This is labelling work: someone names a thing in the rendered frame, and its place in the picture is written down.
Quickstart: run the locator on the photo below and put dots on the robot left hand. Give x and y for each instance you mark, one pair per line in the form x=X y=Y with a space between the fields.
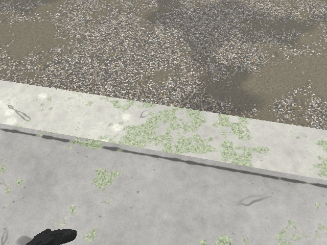
x=56 y=237

